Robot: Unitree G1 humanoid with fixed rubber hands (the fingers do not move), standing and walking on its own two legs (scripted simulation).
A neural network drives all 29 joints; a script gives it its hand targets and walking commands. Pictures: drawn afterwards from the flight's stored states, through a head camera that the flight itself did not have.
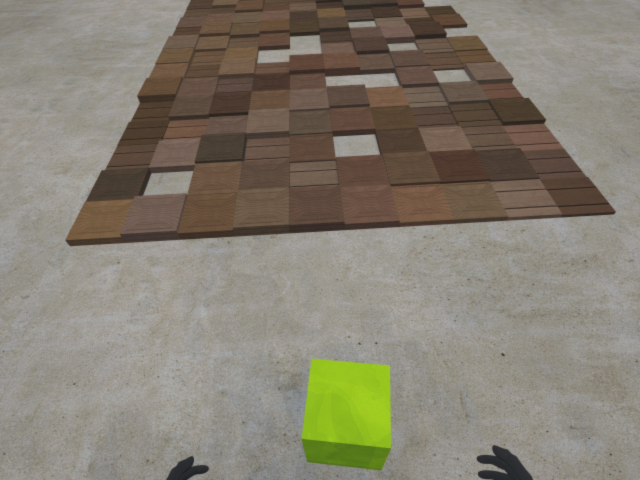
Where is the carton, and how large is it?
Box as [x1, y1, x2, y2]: [302, 359, 390, 469]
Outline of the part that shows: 312,359 302,431 302,442 307,461 381,469 390,449 389,365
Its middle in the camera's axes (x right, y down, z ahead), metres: +0.07 +0.48 +1.06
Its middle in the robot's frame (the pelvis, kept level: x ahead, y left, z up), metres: +0.39 -0.03 -0.64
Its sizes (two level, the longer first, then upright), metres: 0.210 0.200 0.250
